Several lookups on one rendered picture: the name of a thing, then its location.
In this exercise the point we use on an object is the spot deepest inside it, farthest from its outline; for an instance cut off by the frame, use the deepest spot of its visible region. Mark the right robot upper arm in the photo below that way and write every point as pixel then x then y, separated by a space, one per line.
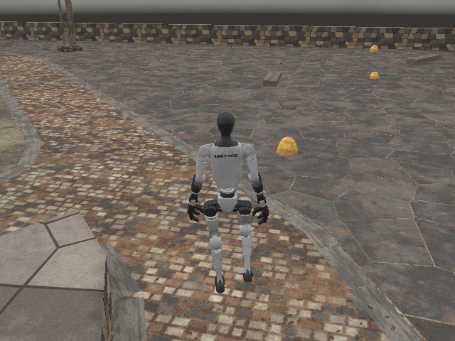
pixel 251 159

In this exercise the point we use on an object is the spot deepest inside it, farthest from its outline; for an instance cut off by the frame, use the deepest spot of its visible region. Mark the robot right forearm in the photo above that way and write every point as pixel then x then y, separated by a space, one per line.
pixel 259 192

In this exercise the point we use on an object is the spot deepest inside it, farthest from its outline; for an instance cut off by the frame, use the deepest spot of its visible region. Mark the right robot foot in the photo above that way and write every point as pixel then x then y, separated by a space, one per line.
pixel 247 276

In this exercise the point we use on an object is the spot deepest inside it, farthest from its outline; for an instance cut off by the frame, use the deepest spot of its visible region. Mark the right robot hand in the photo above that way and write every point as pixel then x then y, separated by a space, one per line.
pixel 264 215

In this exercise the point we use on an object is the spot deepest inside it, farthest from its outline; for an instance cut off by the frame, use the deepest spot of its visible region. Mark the robot left forearm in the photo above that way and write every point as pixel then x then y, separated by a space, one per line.
pixel 195 191

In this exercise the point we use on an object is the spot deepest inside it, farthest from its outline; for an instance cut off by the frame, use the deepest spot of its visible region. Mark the left robot hand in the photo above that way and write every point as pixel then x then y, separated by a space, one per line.
pixel 192 211

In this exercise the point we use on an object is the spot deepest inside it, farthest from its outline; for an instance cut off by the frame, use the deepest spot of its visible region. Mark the left robot upper arm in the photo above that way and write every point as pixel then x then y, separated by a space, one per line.
pixel 203 151

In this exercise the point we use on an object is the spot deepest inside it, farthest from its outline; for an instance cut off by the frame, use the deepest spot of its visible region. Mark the robot foot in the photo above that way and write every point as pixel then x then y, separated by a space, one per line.
pixel 247 276
pixel 220 286

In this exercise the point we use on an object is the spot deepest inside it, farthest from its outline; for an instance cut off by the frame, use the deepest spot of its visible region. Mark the left robot foot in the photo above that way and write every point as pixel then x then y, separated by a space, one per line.
pixel 220 286

